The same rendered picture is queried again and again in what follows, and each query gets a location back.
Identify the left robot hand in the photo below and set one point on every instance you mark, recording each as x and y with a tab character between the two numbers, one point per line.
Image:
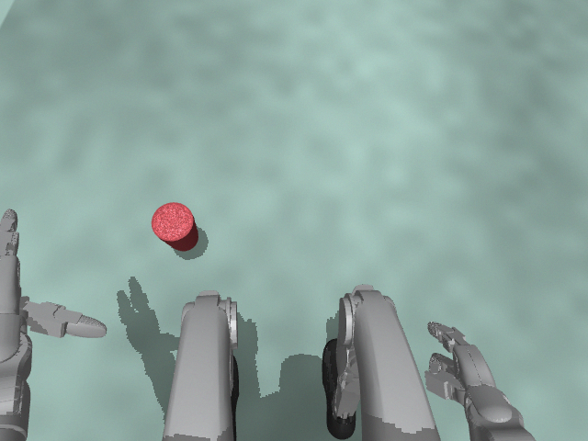
45	318

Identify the left robot arm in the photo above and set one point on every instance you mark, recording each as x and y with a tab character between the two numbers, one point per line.
15	367

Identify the cup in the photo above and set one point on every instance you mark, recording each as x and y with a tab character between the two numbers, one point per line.
174	224

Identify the right robot foot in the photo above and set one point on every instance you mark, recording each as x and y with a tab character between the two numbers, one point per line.
338	427

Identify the right robot hand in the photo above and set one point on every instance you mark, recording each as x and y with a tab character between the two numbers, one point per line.
450	379

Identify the right robot arm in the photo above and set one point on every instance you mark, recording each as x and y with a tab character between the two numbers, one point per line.
491	417

